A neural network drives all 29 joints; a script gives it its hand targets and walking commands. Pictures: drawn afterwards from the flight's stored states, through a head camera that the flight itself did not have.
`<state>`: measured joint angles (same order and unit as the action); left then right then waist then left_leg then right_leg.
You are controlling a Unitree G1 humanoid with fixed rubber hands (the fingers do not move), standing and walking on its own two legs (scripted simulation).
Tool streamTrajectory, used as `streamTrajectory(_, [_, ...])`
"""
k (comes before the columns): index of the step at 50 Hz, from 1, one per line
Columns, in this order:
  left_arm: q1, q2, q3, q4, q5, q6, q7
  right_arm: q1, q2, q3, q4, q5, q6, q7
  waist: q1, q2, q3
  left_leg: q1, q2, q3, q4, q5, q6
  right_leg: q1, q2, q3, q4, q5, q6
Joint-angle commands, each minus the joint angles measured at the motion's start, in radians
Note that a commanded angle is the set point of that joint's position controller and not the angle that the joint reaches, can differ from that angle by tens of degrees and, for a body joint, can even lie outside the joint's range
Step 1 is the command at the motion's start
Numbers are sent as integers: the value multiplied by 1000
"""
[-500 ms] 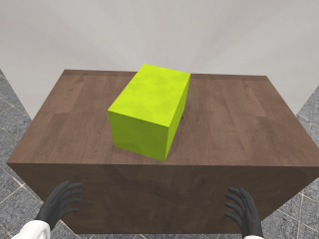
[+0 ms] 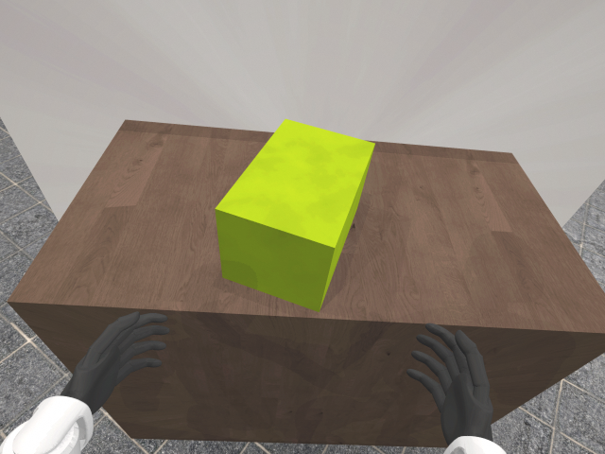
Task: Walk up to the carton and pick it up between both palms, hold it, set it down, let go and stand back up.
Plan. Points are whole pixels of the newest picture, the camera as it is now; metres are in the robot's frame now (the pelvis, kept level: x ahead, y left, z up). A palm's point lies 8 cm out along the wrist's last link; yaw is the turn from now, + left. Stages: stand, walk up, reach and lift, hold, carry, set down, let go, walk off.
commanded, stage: reach and lift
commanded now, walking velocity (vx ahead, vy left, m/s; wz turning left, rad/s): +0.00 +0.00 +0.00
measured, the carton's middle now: (301, 208) +0.49 +0.01 +0.05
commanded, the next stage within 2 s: none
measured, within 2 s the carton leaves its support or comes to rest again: neither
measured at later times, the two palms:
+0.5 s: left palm (123, 305) +0.26 +0.22 +0.09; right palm (451, 345) +0.22 -0.15 +0.12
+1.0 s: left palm (130, 234) +0.34 +0.22 +0.13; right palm (432, 278) +0.30 -0.14 +0.13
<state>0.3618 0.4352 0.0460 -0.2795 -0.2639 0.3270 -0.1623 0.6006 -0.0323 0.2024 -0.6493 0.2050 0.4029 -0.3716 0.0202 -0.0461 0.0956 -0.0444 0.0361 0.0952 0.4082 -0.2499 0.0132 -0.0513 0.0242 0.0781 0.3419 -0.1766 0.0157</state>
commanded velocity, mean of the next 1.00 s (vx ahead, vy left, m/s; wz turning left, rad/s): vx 0.00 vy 0.00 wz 0.00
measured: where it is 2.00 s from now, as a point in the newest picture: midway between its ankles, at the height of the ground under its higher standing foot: outside the picture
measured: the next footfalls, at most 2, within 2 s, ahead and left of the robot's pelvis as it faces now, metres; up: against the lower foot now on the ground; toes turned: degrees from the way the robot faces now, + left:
none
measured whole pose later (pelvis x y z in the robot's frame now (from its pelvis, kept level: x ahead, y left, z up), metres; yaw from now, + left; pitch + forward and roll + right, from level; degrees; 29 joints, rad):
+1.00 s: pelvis +0.02 +0.00 +0.00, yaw +0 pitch -5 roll -1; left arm -0.30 0.44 0.08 -0.04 -0.30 0.64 -0.19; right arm -0.07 -0.03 0.05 -0.32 0.24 0.58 -0.41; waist 0.02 -0.04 0.10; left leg -0.04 0.04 0.10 0.38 -0.26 0.01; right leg -0.06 0.02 0.08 0.33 -0.19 0.02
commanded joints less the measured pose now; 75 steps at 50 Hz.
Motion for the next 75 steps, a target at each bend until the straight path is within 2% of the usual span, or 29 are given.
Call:
streamTrajectory(1, [-183, 296, 188, -302, -36, -41, -17, -65, 74, -11, -284, 7, 2, -32, 102, 198, -44, -59, 43, -39, -142, -5, 10, 64, -102, -3, -62, 73, -35])
streamTrajectory(3, [-208, 252, 189, -286, -25, -22, 5, -132, 20, -19, -252, -4, 23, -8, 136, 201, -54, -121, 73, -66, -185, -53, 24, 72, -68, -26, -35, 52, -57])
streamTrajectory(5, [-301, 250, 145, -341, -46, -16, 4, -218, 21, -64, -282, -12, 48, -9, 76, 236, -69, -173, 75, -63, -208, -139, 27, 134, -67, -24, -20, 61, -42])
streamTrajectory(7, [-318, 249, 110, -266, -89, 0, -2, -220, 46, -71, -257, -13, 65, -14, 42, 200, -62, -200, 75, -63, -207, -165, 24, 134, -78, -26, -17, 81, -43])
streamTrajectory(8, [-300, 252, 144, -255, -96, 6, 2, -271, 17, -77, -307, -5, 57, -8, 91, 150, -116, -181, 84, -75, -210, -138, 37, 129, -69, -27, -20, 62, -49])
streamTrajectory(12, [-369, 240, 132, -208, -77, 45, 9, -332, 6, -80, -258, -8, 72, -5, 78, 143, -111, -136, 72, -63, -192, -93, 36, 78, -74, -20, -28, 70, -43])
streamTrajectory(16, [-438, 240, 171, -14, -64, 111, -30, -410, -23, -80, -163, -21, 101, -35, 67, 31, -106, -104, 44, -27, -170, -49, 51, 55, -86, -15, -60, 96, -17])
streamTrajectory(18, [-444, 240, 168, -54, -51, 127, -35, -390, -24, -69, -175, -2, 105, -42, 37, 54, -141, -57, 43, -46, -161, 28, 41, 87, -91, -6, -51, 229, -16])
streamTrajectory(23, [-499, 248, 195, -111, -8, 155, -39, -467, -40, -78, -124, 13, 127, -50, 47, 130, -183, -50, 38, -40, -147, 121, 20, 126, -83, -13, -23, 319, -19])
streamTrajectory(26, [-590, 266, 192, -187, -11, 152, -24, -542, -66, -137, -107, 12, 122, -45, 0, 184, -232, -34, 40, -51, -132, 172, -23, 139, -61, -29, -14, 352, -21])
streamTrajectory(27, [-594, 255, 216, -188, -12, 168, -22, -571, -74, -115, -122, 30, 120, -44, 24, 184, -228, -42, 36, -65, -124, 230, -14, 134, -72, -10, -13, 408, -21])
streamTrajectory(28, [-578, 230, 205, -165, -24, 164, -26, -564, -52, -94, -133, 34, 116, -46, 16, 125, -234, -41, 29, -54, -119, 235, -5, 150, -66, -12, -12, 443, -12])
streamTrajectory(32, [-627, 254, 216, -116, -22, 173, -31, -599, -56, -101, -27, 27, 134, -47, 1, 127, -242, -31, 25, -48, -116, 222, -7, 143, -71, -22, 0, 474, -7])
streamTrajectory(34, [-685, 237, 203, -106, -14, 197, -34, -659, -93, -156, 0, 27, 133, -52, -41, 140, -246, -19, 27, -56, -98, 288, -24, 142, -65, -25, -1, 522, -4])
streamTrajectory(35, [-701, 244, 233, -140, -7, 197, -28, -681, -90, -142, -25, 49, 122, -47, -12, 143, -291, -6, 14, -54, -105, 282, -19, 167, -67, -23, -1, 523, -5])
streamTrajectory(39, [-764, 258, 232, -16, -15, 234, -41, -788, -96, -166, 35, 49, 127, -65, -40, 102, -279, -22, 18, -56, -109, 242, -3, 188, -73, -18, -12, 588, 9])
streamTrajectory(43, [-902, 277, 221, 76, -11, 258, -41, -937, -109, -185, 118, 23, 137, -59, -41, 102, -268, -94, 29, -64, -133, 132, 8, 175, -74, -22, -4, 446, 5])
streamTrajectory(44, [-883, 259, 212, 22, -14, 254, -35, -931, -104, -192, 76, 25, 116, -63, -38, 98, -309, -91, 20, -53, -121, 184, 6, 197, -65, -25, 8, 490, 5])
streamTrajectory(48, [-1020, 240, 202, 208, -15, 266, -35, -1074, -101, -216, 254, 19, 124, -57, -68, 90, -302, -101, 14, -57, -117, 191, 8, 155, -72, -19, 6, 501, 7])
streamTrajectory(49, [-1066, 274, 181, 163, -11, 254, -43, -1056, -79, -216, 265, 20, 123, -63, -102, 117, -316, -100, 3, -45, -101, 202, 1, 188, -74, -24, 17, 549, 19])
streamTrajectory(51, [-1166, 267, 199, 203, -3, 241, -29, -1191, -86, -206, 314, 40, 122, -52, -82, 117, -351, -111, 3, -60, -103, 203, 6, 185, -69, -27, 34, 526, 9])
streamTrajectory(54, [-1156, 239, 136, 156, 2, 245, -21, -1194, -117, -284, 399, 32, 101, -47, -142, 148, -379, -37, 22, -61, -69, 299, -30, 156, -49, -60, 29, 575, 14])
streamTrajectory(56, [-1231, 249, 151, 195, 5, 237, -10, -1301, -102, -262, 403, 48, 93, -41, -100, 157, -427, -63, 19, -77, -59, 335, -30, 174, -41, -51, 36, 545, 1])
streamTrajectory(57, [-1214, 218, 117, 277, -2, 257, -19, -1271, -97, -293, 489, 34, 98, -47, -141, 151, -345, -44, 18, -68, -59, 339, -37, 137, -50, -54, 22, 561, 6])
streamTrajectory(62, [-1287, 252, 106, 234, 0, 270, -1, -1364, -132, -275, 485, 68, 62, -45, -141, 155, -472, 18, 16, -76, -31, 486, -70, 186, -35, -71, 27, 632, 15])
streamTrajectory(65, [-1371, 227, 118, 456, 3, 277, -9, -1452, -142, -323, 614, 32, 63, -46, -151, 108, -371, -51, 5, -69, -52, 322, -39, 142, -35, -70, 8, 556, 16])
streamTrajectory(70, [-1365, 217, 84, 302, -1, 269, 7, -1494, -146, -288, 520, 80, 30, -58, -170, 116, -560, 12, -4, -66, -6, 483, -60, 213, -24, -87, 53, 727, 37])
streamTrajectory(72, [-1516, 247, 103, 560, 1, 240, -9, -1617, -127, -295, 665, 52, 36, -59, -165, 111, -406, -121, -28, -55, -39, 290, -36, 161, -52, -60, 31, 620, 37])
streamTrajectory(75, [-1583, 229, 35, 553, -38, 198, 1, -1702, -134, -360, 705, 12, 34, -56, -213, 99, -453, -106, -1, -81, -41, 266, -34, 135, -34, -79, 45, 600, 29])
